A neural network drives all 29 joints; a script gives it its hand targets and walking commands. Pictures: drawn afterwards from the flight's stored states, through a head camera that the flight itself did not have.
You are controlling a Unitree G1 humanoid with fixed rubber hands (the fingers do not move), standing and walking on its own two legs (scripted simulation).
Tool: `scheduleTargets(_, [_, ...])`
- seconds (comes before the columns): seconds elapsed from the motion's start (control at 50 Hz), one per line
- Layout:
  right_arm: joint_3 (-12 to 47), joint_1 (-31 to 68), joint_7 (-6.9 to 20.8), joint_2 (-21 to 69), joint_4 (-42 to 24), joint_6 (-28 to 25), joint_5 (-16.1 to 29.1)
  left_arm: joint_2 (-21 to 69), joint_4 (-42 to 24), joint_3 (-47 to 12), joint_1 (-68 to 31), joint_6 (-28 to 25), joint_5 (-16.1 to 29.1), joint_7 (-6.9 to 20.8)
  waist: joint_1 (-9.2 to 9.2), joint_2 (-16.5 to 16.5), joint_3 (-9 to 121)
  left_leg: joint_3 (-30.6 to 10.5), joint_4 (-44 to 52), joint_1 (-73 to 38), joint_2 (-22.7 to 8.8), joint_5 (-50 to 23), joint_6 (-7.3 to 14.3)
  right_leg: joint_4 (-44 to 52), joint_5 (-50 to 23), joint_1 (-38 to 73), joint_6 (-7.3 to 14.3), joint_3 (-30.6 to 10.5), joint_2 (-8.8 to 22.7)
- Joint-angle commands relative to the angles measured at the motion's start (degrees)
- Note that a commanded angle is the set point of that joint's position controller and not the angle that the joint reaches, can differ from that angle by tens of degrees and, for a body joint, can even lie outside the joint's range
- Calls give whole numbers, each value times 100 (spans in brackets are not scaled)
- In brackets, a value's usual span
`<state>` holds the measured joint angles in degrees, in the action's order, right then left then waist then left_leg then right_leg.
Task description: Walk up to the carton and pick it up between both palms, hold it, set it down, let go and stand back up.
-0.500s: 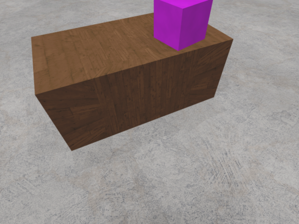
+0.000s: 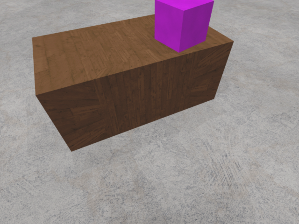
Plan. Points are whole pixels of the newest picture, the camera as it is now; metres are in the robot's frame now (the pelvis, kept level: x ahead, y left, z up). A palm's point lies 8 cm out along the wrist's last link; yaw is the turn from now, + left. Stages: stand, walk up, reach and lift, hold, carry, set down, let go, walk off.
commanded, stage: walk up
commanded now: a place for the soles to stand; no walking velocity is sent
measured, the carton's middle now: (181, 21) +1.39 -0.17 -0.05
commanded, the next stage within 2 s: none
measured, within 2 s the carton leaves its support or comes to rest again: neither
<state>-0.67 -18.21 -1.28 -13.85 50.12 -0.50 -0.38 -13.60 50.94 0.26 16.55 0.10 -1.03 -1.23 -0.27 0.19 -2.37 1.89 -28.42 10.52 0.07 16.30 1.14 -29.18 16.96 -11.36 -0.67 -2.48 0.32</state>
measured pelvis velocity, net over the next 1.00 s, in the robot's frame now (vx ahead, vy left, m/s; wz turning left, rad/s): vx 0.32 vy -0.18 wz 0.32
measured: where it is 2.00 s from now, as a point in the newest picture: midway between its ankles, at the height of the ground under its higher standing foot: (196, 152)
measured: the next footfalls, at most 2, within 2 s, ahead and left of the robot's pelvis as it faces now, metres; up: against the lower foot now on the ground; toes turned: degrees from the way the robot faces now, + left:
right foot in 0.34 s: +0.21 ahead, -0.25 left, +0.00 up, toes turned +4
left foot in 0.70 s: +0.29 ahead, +0.01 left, +0.00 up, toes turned +20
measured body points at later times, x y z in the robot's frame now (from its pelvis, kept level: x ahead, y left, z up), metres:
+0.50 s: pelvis +0.12 -0.13 -0.03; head +0.11 -0.14 +0.42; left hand +0.12 +0.15 -0.15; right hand +0.25 -0.40 -0.14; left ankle +0.09 -0.01 -0.67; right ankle +0.17 -0.25 -0.74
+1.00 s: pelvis +0.32 -0.18 -0.03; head +0.32 -0.15 +0.42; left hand +0.37 +0.11 -0.14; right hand +0.47 -0.43 -0.12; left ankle +0.26 -0.01 -0.74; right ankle +0.48 -0.30 -0.70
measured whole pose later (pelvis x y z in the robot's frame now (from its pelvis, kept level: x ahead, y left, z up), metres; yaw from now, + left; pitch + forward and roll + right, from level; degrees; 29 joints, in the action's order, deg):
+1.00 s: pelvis +0.32 -0.18 -0.03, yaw +18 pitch -4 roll +2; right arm -2.8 -22.2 -3.2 -15.0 39.1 -4.0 -3.9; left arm -18.9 36.4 2.6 13.3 2.9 -2.7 5.9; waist -1.0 -6.5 -5.8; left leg 0.0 -40.4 13.4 -4.0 23.0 -1.0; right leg -56.3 19.3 -33.3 -1.0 -0.1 9.5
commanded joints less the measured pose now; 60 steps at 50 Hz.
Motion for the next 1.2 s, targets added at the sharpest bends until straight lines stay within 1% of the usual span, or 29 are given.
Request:
scheduleTargets(0.0, [-660,-1434,-96,-1537,-46,-139,-321,-782,-833,384,-566,6,-387,283,-441,588,-915,-3957,2101,-537,-2235,4139,1429,-2177,1716,-2978,79,440,-49])
scheduleTargets(0.02, [-659,-1380,-158,-1518,-19,-167,-361,-767,-933,366,-691,11,-358,353,-437,487,-1130,-4359,2136,-867,-2526,3940,1622,-2608,1367,-3794,62,95,284])
scheduleTargets(0.08, [-580,-932,-213,-1230,-78,-319,-378,-907,-1074,435,-657,-39,-314,476,-148,457,-700,-3506,2032,-584,-2018,3163,1274,-2829,534,-3414,-38,-201,616])
scheduleTargets(0.14, [-566,-446,-177,-1172,-197,-400,-332,-796,-1192,480,-562,-1,-203,585,-7,981,-425,-2537,1933,-7,-1536,2460,1083,-2684,267,-2535,-151,-51,580])
scheduleTargets(0.24, [-628,-278,-67,-1388,-382,-339,-349,-761,-1377,566,-199,35,-167,594,151,1322,-644,-1991,1373,1412,-1401,2628,1024,-1678,304,-1050,-25,169,549])
scheduleTargets(0.28, [-610,77,-18,-1414,-553,-257,-324,-899,-1127,701,807,-52,-177,515,653,844,-469,-1593,408,2650,-1105,2907,840,-1043,-141,824,75,597,271])
scheduleTargets(0.3, [-483,-47,9,-1063,-622,-213,-332,-1149,-900,786,1515,-120,-182,439,919,39,-166,-1108,-886,3114,-584,3013,657,-873,119,1774,88,658,67])
scheduleTargets(0.32, [-285,-472,61,-453,-799,-195,-311,-1790,-789,865,2088,-187,-242,367,1095,-1605,302,-250,-3191,3367,170,2593,405,46,1918,2069,340,-703,810])
scheduleTargets(0.34, [-187,-646,48,-250,-1097,-190,-247,-2112,-1005,765,1745,-242,-260,289,825,-2057,96,-597,-4571,3719,384,2290,127,1784,4042,1201,733,-3580,2187])
scheduleTargets(0.36, [-308,-681,-6,-698,-1232,-142,-214,-2266,-1142,769,910,-236,-111,235,407,-1436,-220,-990,-4930,3656,-101,1709,122,2759,5442,380,1276,-4970,2761])
scheduleTargets(0.38, [-364,-381,-10,-928,-1206,-107,-224,-2120,-1211,713,412,-247,-25,201,239,-1068,-787,-961,-5130,3644,-405,1264,58,2776,5256,-234,1467,-4690,2712])
scheduleTargets(0.44, [-420,-618,92,-883,-999,-49,-144,-1416,-1191,505,-106,-228,-181,171,-6,-767,-995,-801,-4356,2764,-637,740,-53,1978,3076,-1160,1456,-2155,2177])
scheduleTargets(0.58, [-462,-13,159,-650,-1608,-231,-48,-1314,-863,408,296,-236,-241,244,310,-805,-634,-265,-1697,1958,-472,540,26,1441,1069,-402,1518,-309,1926])
scheduleTargets(0.64, [-590,-594,85,-677,-1576,-319,-115,-1288,-955,317,276,-116,-164,313,-27,-186,-33,334,-674,-100,128,-590,191,203,949,-1188,1108,688,1454])
scheduleTargets(0.66, [-690,-1109,14,-841,-1506,-323,-182,-1196,-1043,244,274,-81,-171,335,-287,44,221,11,-572,-1050,173,-283,338,-740,646,-1718,852,1034,1233])
scheduleTargets(0.68, [-805,-1678,-85,-1262,-1459,-321,-290,-922,-1222,122,380,-75,-185,379,-616,905,676,-1716,-22,-1985,-792,1098,771,-2585,510,-2504,469,1543,758])
scheduleTargets(0.7, [-898,-1928,-205,-1783,-1557,-295,-346,-916,-1483,138,451,-11,-207,407,-621,1314,855,-5017,1113,-2361,-2354,2763,1550,-3956,1874,-3601,104,1121,145])
scheduleTargets(0.72, [-902,-1786,-335,-1837,-1502,-204,-294,-1407,-1621,306,61,164,-272,394,-662,372,592,-5766,1551,-1850,-2751,3816,1948,-4571,1863,-3830,101,417,484])
scheduleTargets(0.76, [-704,-1149,-448,-1608,-1633,-237,-311,-1309,-1797,289,-364,267,-328,433,-467,17,-217,-4614,1389,-1078,-2494,2959,1770,-5065,1027,-4098,-4,142,759])
scheduleTargets(0.82, [-522,-287,-349,-1236,-1685,-397,-332,-1100,-1746,317,52,267,-286,539,4,568,-543,-2850,1351,454,-1940,1788,1377,-4359,558,-3061,-138,-99,1039])
scheduleTargets(0.88, [-549,74,-257,-1372,-1662,-513,-336,-875,-1792,322,100,271,-186,685,160,1416,-654,-2094,1267,1003,-1743,1065,1368,-3523,356,-2527,-140,-83,1136])
scheduleTargets(0.94, [-591,117,-213,-1484,-1653,-491,-371,-858,-1797,359,73,185,-122,746,147,1350,-413,-1482,880,1225,-1483,1443,1157,-2391,95,-1819,14,94,1048])
scheduleTargets(1.0, [-614,281,-144,-1500,-1677,-361,-330,-890,-1687,514,614,70,-141,727,464,987,-176,-939,151,2272,-1265,1796,929,-1696,-343,74,121,915,479])
scheduleTargets(1.02, [-561,266,-121,-1348,-1697,-298,-305,-1029,-1573,597,1034,12,-147,694,664,504,-3,-729,-514,2776,-970,1928,769,-1536,-423,941,130,1125,224])
scheduleTargets(1.04, [-444,-62,-91,-988,-1647,-243,-314,-1316,-1423,700,1555,-55,-157,624,887,-465,310,-265,-2003,3019,-478,1512,587,-1335,97,1611,203,1025,61])
scheduleTargets(1.06, [-262,-170,-50,-481,-1847,-236,-286,-1810,-1399,763,2027,-119,-220,544,1208,-1844,541,169,-4195,3444,70,1635,297,-370,1778,1574,663,-771,1158])
scheduleTargets(1.08, [-266,-203,-93,-557,-2183,-185,-137,-2187,-1731,737,1432,-123,-172,489,919,-2188,425,-402,-4964,3800,435,2252,88,1598,3505,944,1312,-3791,2375])
scheduleTargets(1.1, [-374,37,-153,-893,-2189,-142,-130,-2205,-1800,708,749,-111,0,419,708,-1497,79,-879,-5343,3723,14,1775,95,2302,4420,371,1606,-4498,2674])
scheduleTargets(1.18, [-461,-251,-108,-956,-1845,-178,-74,-1485,-1825,500,-14,-82,-199,252,213,-1241,-493,-620,-4692,2832,-457,1302,-37,1211,1627,-740,1651,-1791,2080])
